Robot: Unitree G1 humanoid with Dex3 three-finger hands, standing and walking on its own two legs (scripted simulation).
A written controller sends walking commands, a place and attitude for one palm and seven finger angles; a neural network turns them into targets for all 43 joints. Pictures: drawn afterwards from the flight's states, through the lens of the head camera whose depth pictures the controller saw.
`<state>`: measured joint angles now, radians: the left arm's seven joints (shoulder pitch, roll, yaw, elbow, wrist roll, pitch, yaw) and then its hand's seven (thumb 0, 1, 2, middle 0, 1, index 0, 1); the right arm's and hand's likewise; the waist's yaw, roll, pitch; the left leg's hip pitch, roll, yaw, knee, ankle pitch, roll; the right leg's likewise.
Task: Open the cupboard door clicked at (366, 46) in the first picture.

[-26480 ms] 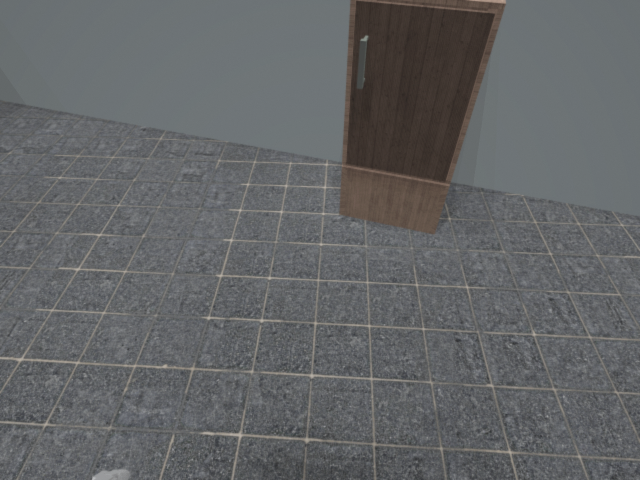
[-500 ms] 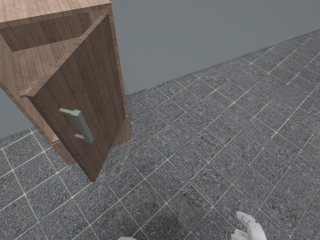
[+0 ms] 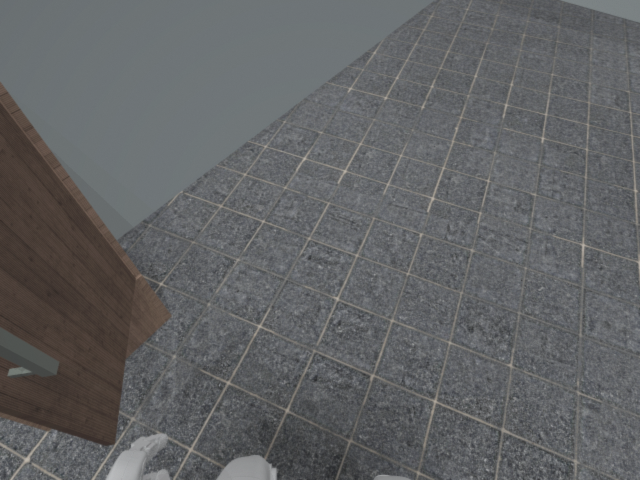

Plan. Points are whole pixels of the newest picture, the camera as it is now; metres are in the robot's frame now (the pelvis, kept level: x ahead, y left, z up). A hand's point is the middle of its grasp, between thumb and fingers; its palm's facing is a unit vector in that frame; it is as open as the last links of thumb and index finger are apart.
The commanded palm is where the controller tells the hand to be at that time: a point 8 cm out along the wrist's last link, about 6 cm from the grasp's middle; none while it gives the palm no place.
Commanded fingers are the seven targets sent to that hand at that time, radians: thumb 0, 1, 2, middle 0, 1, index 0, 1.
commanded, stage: walk to a spot facing it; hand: left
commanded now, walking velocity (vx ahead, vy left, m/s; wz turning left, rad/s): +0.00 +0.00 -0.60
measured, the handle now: (1, 353) +0.26 +0.42 -0.02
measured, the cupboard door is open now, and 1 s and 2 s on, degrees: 47 47 47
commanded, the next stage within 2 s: turn to face it in 1.76 s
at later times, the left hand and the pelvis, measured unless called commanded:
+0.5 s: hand (256, 398) +0.24 +0.11 -0.15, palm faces -0.30 -0.93 -0.21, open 7.4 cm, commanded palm none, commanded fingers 0.00 0.90 0.90 -0.20 -0.30 -0.20 -0.30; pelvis +0.07 -0.04 +0.00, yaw -18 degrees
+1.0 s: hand (328, 281) +0.45 +0.00 -0.15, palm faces -0.54 -0.83 -0.15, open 7.4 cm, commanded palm none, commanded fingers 0.00 0.90 0.90 -0.20 -0.30 -0.20 -0.30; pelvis +0.26 -0.11 +0.02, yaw -33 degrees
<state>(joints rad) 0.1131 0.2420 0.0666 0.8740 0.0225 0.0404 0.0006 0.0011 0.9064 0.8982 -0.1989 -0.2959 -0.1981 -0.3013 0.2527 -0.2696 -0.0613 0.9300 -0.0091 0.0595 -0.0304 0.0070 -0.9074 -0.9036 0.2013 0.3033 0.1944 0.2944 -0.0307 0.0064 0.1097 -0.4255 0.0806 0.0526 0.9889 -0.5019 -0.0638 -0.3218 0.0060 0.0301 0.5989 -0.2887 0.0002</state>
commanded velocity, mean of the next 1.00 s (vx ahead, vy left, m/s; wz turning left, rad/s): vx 0.32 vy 0.00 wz -0.47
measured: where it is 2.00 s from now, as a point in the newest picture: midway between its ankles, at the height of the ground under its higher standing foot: (448, 338)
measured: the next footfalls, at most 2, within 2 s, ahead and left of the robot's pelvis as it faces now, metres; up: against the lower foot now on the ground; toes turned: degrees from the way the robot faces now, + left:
left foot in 0.10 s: +0.07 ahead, +0.13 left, +0.00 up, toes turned +0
right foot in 0.42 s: +0.09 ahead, -0.17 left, +0.00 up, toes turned -23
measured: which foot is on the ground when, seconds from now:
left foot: up 0.00-0.08, down 0.10-0.42, up 0.44-0.72, down 0.74-1.00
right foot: down 0.00-0.10, up 0.12-0.40, down 0.42-0.74, up 0.76-1.00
